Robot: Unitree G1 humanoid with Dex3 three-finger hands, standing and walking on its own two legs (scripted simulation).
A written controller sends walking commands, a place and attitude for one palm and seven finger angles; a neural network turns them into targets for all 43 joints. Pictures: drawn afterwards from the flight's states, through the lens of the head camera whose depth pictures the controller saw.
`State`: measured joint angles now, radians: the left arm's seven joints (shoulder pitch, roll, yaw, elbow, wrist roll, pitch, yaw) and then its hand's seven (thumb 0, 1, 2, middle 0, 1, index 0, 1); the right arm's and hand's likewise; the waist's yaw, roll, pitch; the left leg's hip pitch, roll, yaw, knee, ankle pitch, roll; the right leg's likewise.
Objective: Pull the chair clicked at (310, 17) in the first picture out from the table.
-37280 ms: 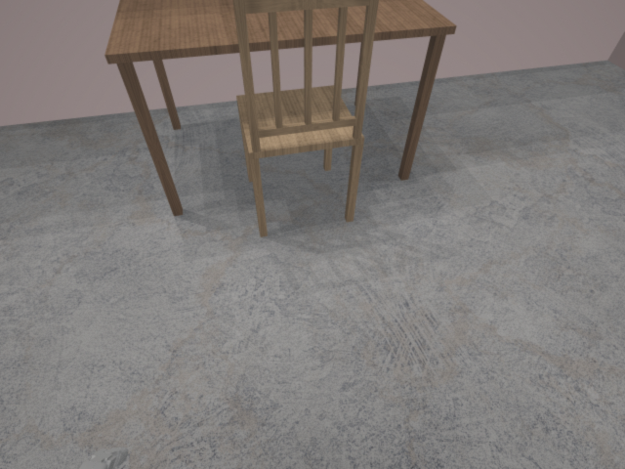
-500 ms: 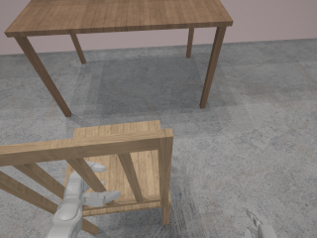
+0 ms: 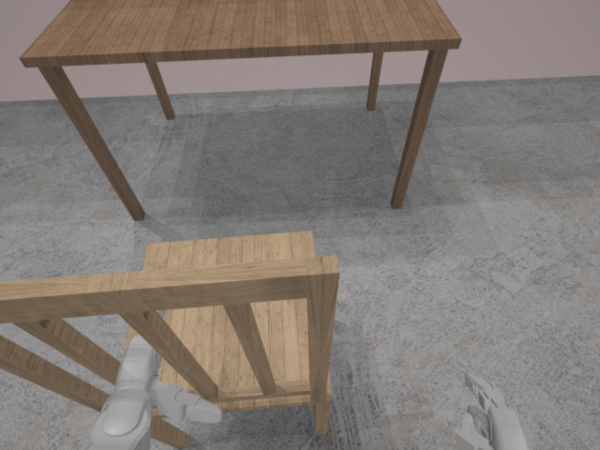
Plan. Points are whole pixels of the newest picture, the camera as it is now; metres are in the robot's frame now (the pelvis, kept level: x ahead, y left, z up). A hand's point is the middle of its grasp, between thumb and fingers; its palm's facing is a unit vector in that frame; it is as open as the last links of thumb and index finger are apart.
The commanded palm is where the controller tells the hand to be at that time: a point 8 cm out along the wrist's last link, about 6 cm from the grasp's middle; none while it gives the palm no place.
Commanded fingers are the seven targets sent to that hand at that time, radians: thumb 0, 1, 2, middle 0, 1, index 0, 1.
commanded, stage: draw the fingers out of the gap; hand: left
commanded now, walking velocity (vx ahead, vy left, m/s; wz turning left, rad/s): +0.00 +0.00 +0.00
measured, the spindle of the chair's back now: (183, 361) +0.24 +0.17 -0.03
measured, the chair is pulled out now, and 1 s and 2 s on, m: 0.63 0.63 0.63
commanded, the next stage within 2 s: draw the hand back to the body in 0.78 s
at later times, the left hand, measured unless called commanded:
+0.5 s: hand (171, 427) +0.17 +0.17 -0.03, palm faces +0.08 -0.97 -0.22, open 17.5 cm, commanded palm +0.13 +0.22 -0.01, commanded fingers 0.00 -0.55 0.20 0.00 0.00 0.00 0.00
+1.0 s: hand out of the picture +0.11 +0.17 -0.02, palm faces +0.15 -0.98 -0.15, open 17.5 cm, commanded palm +0.08 +0.23 +0.01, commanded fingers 0.00 -0.55 0.20 0.00 0.00 0.00 0.00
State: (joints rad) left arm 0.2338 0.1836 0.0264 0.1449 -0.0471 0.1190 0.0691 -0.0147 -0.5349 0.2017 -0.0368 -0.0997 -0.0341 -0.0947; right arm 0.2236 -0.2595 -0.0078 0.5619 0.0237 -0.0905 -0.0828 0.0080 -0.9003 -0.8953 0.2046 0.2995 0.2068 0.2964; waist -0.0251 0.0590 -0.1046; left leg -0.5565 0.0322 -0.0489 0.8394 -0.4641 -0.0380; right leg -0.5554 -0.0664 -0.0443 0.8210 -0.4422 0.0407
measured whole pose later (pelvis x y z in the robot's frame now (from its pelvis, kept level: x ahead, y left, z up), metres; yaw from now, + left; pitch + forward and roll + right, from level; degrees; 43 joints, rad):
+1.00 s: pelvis -0.02 +0.00 -0.02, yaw +1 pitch +11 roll -2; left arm 0.75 0.18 0.02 -0.23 -0.12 0.00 0.02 -0.02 -0.54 0.20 -0.01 -0.01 -0.01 0.00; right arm 0.22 -0.20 -0.03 0.53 0.04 -0.15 -0.13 0.01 -0.90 -0.90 0.20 0.30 0.21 0.30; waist 0.00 0.05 -0.15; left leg -0.68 0.03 -0.08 0.99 -0.51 -0.04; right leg -0.66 -0.06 -0.07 0.95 -0.48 0.03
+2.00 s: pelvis -0.01 -0.02 +0.03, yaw +0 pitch -4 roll +0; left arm 0.62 0.38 0.18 -0.36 -0.04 0.07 0.13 0.00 0.41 0.66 -0.15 -0.20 -0.43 -0.31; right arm 0.18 -0.23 0.02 0.64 0.03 -0.17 -0.13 0.01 -0.90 -0.90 0.20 0.30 0.21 0.30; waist 0.06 0.10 0.03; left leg -0.14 0.06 -0.04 0.53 -0.33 -0.06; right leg -0.15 -0.04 -0.06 0.54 -0.32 0.01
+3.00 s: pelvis -0.06 -0.01 +0.03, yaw +0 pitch -1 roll +0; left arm 0.64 0.50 0.35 -0.60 -0.09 0.00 0.16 0.01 0.89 0.90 -0.22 -0.31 -0.35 -0.35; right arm 0.12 -0.22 -0.01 0.58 0.04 -0.06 -0.11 0.01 -0.90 -0.90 0.20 0.30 0.21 0.30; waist 0.04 0.03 0.15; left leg -0.26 0.05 -0.04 0.51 -0.23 -0.06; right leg -0.28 -0.04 -0.05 0.51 -0.21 0.02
